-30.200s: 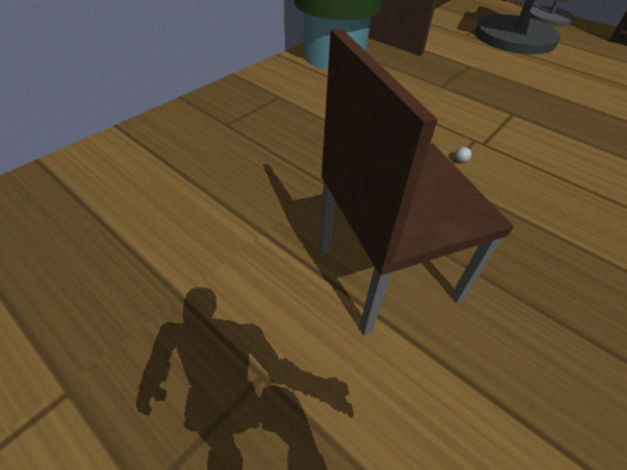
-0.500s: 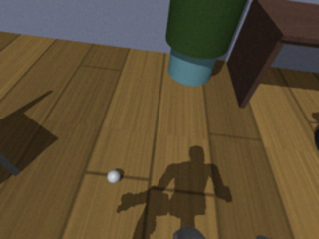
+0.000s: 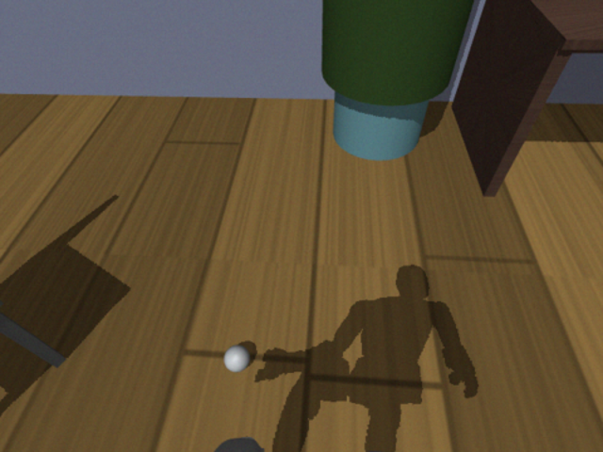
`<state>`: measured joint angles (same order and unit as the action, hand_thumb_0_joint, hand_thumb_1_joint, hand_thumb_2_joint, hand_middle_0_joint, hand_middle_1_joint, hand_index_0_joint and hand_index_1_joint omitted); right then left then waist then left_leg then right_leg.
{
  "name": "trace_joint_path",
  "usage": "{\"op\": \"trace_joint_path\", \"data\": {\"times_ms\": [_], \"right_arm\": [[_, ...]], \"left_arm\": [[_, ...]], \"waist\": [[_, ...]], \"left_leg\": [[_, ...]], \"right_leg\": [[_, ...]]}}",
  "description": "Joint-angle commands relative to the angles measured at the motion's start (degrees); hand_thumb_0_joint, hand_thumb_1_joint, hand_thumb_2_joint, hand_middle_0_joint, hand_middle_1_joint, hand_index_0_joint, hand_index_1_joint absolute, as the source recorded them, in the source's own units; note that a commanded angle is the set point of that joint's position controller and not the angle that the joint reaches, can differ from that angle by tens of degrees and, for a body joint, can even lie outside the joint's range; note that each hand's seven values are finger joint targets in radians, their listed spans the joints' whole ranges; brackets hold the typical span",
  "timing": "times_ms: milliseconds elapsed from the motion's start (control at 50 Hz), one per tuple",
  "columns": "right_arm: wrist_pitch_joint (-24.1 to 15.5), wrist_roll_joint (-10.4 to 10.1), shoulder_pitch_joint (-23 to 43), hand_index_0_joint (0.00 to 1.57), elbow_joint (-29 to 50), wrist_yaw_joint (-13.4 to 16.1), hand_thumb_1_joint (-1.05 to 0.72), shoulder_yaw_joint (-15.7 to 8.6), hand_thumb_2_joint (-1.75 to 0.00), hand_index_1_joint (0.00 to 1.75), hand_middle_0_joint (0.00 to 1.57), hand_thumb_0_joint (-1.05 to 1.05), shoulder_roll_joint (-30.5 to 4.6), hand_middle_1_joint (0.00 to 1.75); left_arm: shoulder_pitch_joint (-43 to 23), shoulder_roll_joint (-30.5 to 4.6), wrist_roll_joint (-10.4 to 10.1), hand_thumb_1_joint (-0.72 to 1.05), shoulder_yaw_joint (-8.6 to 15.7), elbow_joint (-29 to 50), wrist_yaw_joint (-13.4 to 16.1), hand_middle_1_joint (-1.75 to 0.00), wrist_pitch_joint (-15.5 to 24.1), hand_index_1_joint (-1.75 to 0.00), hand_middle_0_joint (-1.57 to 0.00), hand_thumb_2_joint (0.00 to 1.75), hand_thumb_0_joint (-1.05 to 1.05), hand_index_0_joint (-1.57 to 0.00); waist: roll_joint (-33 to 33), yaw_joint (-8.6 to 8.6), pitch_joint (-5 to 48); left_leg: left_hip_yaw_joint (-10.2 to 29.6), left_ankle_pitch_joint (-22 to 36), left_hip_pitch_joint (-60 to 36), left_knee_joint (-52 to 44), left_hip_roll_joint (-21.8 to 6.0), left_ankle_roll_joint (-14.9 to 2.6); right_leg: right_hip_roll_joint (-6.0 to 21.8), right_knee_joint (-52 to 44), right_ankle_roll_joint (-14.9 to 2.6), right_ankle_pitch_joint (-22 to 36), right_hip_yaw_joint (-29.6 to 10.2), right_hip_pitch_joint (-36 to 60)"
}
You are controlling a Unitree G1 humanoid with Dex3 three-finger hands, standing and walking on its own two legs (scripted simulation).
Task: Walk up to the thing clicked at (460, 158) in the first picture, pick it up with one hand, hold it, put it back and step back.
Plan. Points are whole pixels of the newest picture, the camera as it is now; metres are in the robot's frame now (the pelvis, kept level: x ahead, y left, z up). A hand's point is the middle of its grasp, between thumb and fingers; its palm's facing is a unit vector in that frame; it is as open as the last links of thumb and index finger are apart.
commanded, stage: walk up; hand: left
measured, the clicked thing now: (236, 358) +0.49 +0.25 -0.72
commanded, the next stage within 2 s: stand in 1.58 s
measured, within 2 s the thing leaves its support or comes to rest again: neither
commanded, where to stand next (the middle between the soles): +0.10 +0.01 m, yaw +0 degrees
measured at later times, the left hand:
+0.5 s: hand out of the picture +0.08 +0.28 -0.15, palm faces -0.03 -0.94 -0.34, open 7.4 cm
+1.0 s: hand (133, 450) +0.15 +0.26 -0.14, palm faces -0.06 -0.94 -0.33, open 7.4 cm
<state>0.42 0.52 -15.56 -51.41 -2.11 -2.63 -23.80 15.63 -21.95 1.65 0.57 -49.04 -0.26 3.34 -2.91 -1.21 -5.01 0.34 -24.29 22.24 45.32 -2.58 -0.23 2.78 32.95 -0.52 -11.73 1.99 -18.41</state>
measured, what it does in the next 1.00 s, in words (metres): steps on the spot: left foot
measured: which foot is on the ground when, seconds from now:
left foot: up 0.00-0.04, down 0.06-1.00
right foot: down 0.00-1.00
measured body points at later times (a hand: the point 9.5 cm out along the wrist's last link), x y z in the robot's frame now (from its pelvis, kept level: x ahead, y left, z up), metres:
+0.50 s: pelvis +0.03 +0.02 +0.01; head +0.04 +0.02 +0.46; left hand +0.08 +0.33 -0.13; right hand +0.13 -0.28 -0.12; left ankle +0.06 +0.15 -0.73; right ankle +0.04 -0.12 -0.73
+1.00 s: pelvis +0.05 +0.01 +0.02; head +0.06 +0.01 +0.47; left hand +0.15 +0.30 -0.11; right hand +0.11 -0.30 -0.11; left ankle +0.06 +0.15 -0.73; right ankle +0.04 -0.12 -0.73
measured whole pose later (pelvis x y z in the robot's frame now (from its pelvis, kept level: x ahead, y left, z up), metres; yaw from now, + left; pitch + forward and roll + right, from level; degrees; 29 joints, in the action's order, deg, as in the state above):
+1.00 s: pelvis +0.05 +0.01 +0.02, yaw -2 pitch -2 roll +0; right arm -0.8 0.4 -5.5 -66.0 -0.6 -0.6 -20.6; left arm 4.4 -19.7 0.5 0.2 -65.2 -0.5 0.4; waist 0.1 0.8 -2.7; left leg -2.5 -10.1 8.3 20.4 -3.4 2.2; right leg 0.9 20.8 0.8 -12.2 -0.2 -6.7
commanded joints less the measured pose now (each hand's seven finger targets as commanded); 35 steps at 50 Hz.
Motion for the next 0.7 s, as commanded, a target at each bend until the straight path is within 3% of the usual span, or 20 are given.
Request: {"op": "trace_joint_path", "data": {"times_ms": [0, 40, 60, 80, 100, 120, 160, 200, 260, 280, 320, 400, 460, 680], "right_arm": [[-2.12, 0.16, -3.52, 0.2, 0.03, 1.35, -0.9, -2.64, -0.9, 0.3, 0.2, 0.0, -7.91, 0.3], [-2.64, 0.77, -3.56, 0.2, -1.04, 2.05, -0.9, -3.0, -0.9, 0.3, 0.2, 0.0, -9.7, 0.3], [-3.05, 1.36, -2.55, 0.2, -0.78, 2.34, -0.9, -3.24, -0.9, 0.3, 0.2, 0.0, -12.28, 0.3], [-3.37, 1.15, 2.88, 0.2, 0.98, 2.32, -0.9, -3.24, -0.9, 0.3, 0.2, 0.0, -15.74, 0.3], [-2.95, 0.85, 6.92, 0.2, 1.26, 2.18, -0.9, -3.7, -0.9, 0.3, 0.2, 0.0, -17.73, 0.3], [-2.71, 0.77, 9.42, 0.2, 1.27, 2.26, -0.9, -3.13, -0.9, 0.3, 0.2, 0.0, -16.16, 0.3], [-3.04, 0.81, 10.34, 0.2, 0.71, 2.24, -0.9, -1.6, -0.9, 0.3, 0.2, 0.0, -12.29, 0.3], [-3.29, 0.47, 9.6, 0.2, -0.59, 1.92, -0.9, -1.58, -0.9, 0.3, 0.2, 0.0, -12.29, 0.3], [-2.98, -0.08, 7.83, 0.2, -1.46, 1.95, -0.9, -0.62, -0.9, 0.3, 0.2, 0.0, -10.34, 0.3], [-2.99, -0.28, 7.94, 0.2, -1.99, 2.07, -0.9, -0.51, -0.9, 0.3, 0.2, 0.0, -9.63, 0.3], [-3.14, -0.14, 9.32, 0.2, -2.99, 2.32, -0.9, -0.67, -0.9, 0.3, 0.2, 0.0, -10.74, 0.3], [-3.26, -0.44, 11.98, 0.2, -4.12, 2.37, -0.9, -0.26, -0.9, 0.3, 0.2, 0.0, -10.14, 0.3], [-3.11, -0.57, 11.39, 0.2, -5.76, 2.47, -0.9, -0.42, -0.9, 0.3, 0.2, 0.0, -9.86, 0.3], [-2.47, -0.14, 14.57, 0.2, -9.11, 2.21, -0.9, -0.19, -0.9, 0.3, 0.2, 0.0, -8.92, 0.3]], "left_arm": [[-4.22, -15.07, -0.85, 0.9, 4.53, 2.82, 0.52, -0.3, -0.74, -0.3, -0.2, 0.9, 0.0, -0.2], [-5.46, -11.53, -1.53, 0.9, 3.16, 2.43, 0.31, -0.3, -1.72, -0.3, -0.2, 0.9, 0.0, -0.2], [-4.78, -8.98, -1.84, 0.9, 2.42, 2.26, 0.18, -0.3, -2.19, -0.3, -0.2, 0.9, 0.0, -0.2], [-3.28, -9.23, -2.35, 0.9, 2.43, 0.76, 0.31, -0.3, -2.74, -0.3, -0.2, 0.9, 0.0, -0.2], [-3.3, -13.61, -1.85, 0.9, 4.03, -1.53, 0.63, -0.3, -3.21, -0.3, -0.2, 0.9, 0.0, -0.2], [-1.12, -13.67, -1.9, 0.9, 4.28, -3.13, 0.36, -0.3, -3.15, -0.3, -0.2, 0.9, 0.0, -0.2], [0.02, -11.22, -2.04, 0.9, 3.56, -5.4, -0.03, -0.3, -2.76, -0.3, -0.2, 0.9, 0.0, -0.2], [-0.52, -11.28, -1.85, 0.9, 3.54, -6.7, 0.19, -0.3, -2.11, -0.3, -0.2, 0.9, 0.0, -0.2], [-3.5, -12.37, -0.94, 0.9, 3.38, -7.1, 0.78, -0.3, -1.33, -0.3, -0.2, 0.9, 0.0, -0.2], [-5.36, -12.62, -1.15, 0.9, 2.99, -7.34, 0.62, -0.3, -1.27, -0.3, -0.2, 0.9, 0.0, -0.2], [-7.46, -12.06, -1.59, 0.9, 2.5, -7.63, 0.11, -0.3, -1.49, -0.3, -0.2, 0.9, 0.0, -0.2], [-7.17, -11.86, -1.67, 0.9, 1.97, -10.17, 0.11, -0.3, -1.12, -0.3, -0.2, 0.9, 0.0, -0.2], [-9.24, -12.09, -1.75, 0.9, 2.02, -11.13, 0.19, -0.3, -1.06, -0.3, -0.2, 0.9, 0.0, -0.2], [-11.91, -11.01, -1.53, 0.9, 1.89, -12.96, 0.41, -0.3, -1.41, -0.3, -0.2, 0.9, 0.0, -0.2]], "waist": [[12.71, 1.78, 5.36], [7.56, 2.65, 4.32], [-0.75, 2.0, 3.65], [-7.36, 0.29, 1.62], [-6.65, 0.53, -2.56], [-5.12, -1.67, -3.77], [-6.36, -1.97, -1.83], [-8.1, -1.37, 2.21], [-5.85, -0.03, 7.13], [-4.39, 0.9, 6.95], [-3.46, 1.12, 6.41], [0.27, 0.67, 6.78], [2.86, 1.77, 6.36], [4.99, 1.26, 5.9]], "left_leg": [[-3.7, 11.15, -11.31, -12.81, 2.43, 0.04], [-0.38, 11.8, -15.44, -16.8, 0.71, -0.72], [10.42, 3.86, -13.26, -23.85, -6.13, -2.19], [25.42, -14.59, -1.51, -33.45, -15.6, -6.61], [26.08, -21.66, 9.61, -35.74, -17.74, -10.46], [22.08, -21.81, 12.29, -34.3, -15.75, -10.2], [12.63, -9.26, 4.4, -29.49, -9.15, -6.11], [10.19, 2.04, -0.98, -24.37, -8.01, -4.69], [7.29, 11.06, -4.58, -20.9, -7.03, -3.09], [6.52, 8.23, -5.19, -21.91, -5.46, -2.4], [6.85, 4.2, -8.0, -24.04, -5.55, -2.01], [5.16, 14.59, -10.96, -22.03, -5.51, -2.52], [3.67, 18.49, -12.8, -21.69, -4.78, -1.9], [2.38, 19.45, -16.59, -24.96, -4.68, -1.14]], "right_leg": [[8.67, -6.53, -8.72, -5.95, -8.19, -4.59], [6.91, -3.45, -5.36, -12.41, -7.27, -10.9], [3.17, 1.82, -3.48, -16.0, -5.16, -12.2], [-1.65, 7.84, -1.05, -16.94, -2.22, -7.32], [-0.25, 15.05, -0.79, -18.65, -3.67, -0.43], [0.45, 14.17, -0.85, -16.05, -3.62, 3.87], [-0.07, 5.78, -1.08, -10.0, -2.88, 2.32], [-0.99, -2.22, -0.89, -5.49, -1.25, 5.16], [1.9, -6.7, -1.78, 1.1, -6.32, 9.75], [2.58, -6.56, -2.35, 0.2, -7.54, 7.89], [2.24, -6.51, -1.79, -1.05, -6.27, 5.66], [3.26, -9.49, -1.87, 4.51, -6.8, 6.6], [4.15, -10.98, -1.93, 6.98, -7.19, 6.56], [4.35, -15.99, -0.95, 5.06, -7.17, 6.82]]}}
